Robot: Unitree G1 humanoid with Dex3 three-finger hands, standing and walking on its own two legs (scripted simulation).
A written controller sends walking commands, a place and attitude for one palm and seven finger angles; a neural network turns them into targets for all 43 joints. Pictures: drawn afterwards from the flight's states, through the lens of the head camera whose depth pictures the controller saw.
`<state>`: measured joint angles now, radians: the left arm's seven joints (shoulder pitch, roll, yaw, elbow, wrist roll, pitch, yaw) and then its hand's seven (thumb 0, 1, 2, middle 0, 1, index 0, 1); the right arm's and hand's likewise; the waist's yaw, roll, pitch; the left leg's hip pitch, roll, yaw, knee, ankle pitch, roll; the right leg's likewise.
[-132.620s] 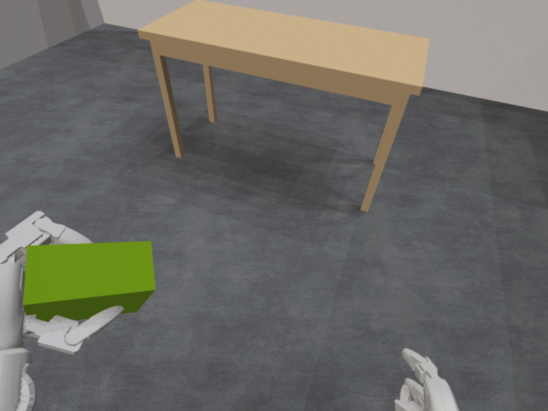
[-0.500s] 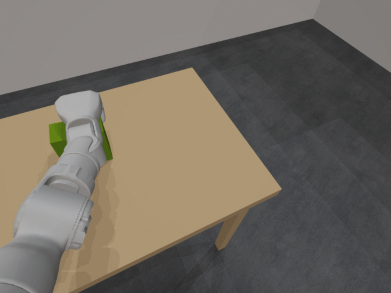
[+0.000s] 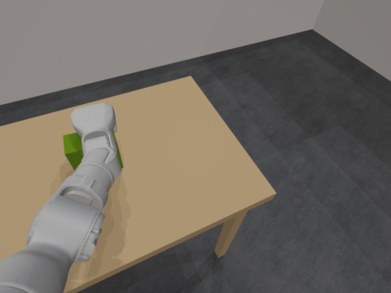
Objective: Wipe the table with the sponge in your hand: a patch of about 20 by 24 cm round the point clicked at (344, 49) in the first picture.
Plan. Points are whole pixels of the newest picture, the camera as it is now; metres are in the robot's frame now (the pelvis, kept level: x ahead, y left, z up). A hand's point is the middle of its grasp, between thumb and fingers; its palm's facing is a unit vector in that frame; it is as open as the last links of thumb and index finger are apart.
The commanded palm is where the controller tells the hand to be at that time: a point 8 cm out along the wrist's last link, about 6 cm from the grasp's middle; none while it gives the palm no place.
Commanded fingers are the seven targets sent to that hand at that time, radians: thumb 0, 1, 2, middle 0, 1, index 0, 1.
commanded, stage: wipe back along the middle lane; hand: left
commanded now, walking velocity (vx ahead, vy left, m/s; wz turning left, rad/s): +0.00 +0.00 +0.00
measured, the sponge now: (97, 157) +0.44 +0.24 -0.02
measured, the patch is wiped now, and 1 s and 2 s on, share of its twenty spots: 0.50 0.55 0.70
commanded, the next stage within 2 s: slide across to the third lane in 1.48 s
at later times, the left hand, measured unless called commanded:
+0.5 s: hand (104, 149) +0.42 +0.20 +0.04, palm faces -0.06 -0.01 -1.00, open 9.8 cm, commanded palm +0.38 +0.18 +0.07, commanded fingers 0.00 0.10 1.30 -1.20 -1.60 -1.20 -1.60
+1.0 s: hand (113, 165) +0.37 +0.18 +0.04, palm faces -0.05 -0.01 -1.00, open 9.8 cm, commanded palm +0.33 +0.16 +0.07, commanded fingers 0.00 0.10 1.30 -1.20 -1.60 -1.20 -1.60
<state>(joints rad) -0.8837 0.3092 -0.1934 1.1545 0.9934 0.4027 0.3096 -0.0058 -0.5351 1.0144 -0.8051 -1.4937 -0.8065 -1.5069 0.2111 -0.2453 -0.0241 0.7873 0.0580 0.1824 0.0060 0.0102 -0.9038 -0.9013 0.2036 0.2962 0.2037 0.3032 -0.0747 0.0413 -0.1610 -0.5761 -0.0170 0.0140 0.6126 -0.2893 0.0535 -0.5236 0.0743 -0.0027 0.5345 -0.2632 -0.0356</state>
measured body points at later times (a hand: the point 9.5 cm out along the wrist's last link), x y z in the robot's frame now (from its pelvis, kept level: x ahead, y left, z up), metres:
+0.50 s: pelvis -0.01 +0.00 +0.00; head +0.02 +0.00 +0.45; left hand +0.41 +0.20 +0.09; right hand +0.11 -0.25 -0.13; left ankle -0.01 +0.08 -0.73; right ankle -0.01 -0.10 -0.73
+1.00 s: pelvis +0.00 +0.00 +0.01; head +0.00 -0.01 +0.46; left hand +0.37 +0.17 +0.10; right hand +0.19 -0.22 -0.10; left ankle -0.01 +0.08 -0.73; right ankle -0.01 -0.10 -0.73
